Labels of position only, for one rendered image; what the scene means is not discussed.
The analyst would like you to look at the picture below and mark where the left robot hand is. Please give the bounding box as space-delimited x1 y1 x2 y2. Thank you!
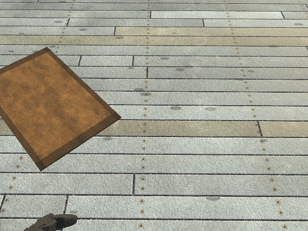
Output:
24 213 78 231

